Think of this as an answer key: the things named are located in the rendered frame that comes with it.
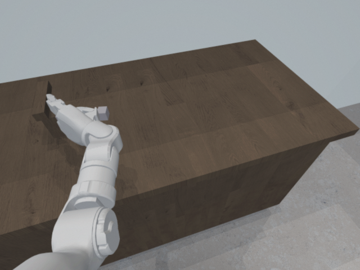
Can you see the tap lever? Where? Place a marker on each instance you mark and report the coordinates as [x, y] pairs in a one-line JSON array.
[[103, 113]]

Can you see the left robot hand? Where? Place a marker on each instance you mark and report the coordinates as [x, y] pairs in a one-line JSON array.
[[72, 120]]

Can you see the robot left upper arm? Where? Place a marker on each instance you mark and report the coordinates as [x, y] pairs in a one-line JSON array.
[[82, 239]]

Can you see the left robot forearm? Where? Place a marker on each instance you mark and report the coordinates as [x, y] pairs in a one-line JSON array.
[[98, 172]]

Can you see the counter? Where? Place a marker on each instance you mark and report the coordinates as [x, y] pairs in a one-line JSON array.
[[209, 136]]

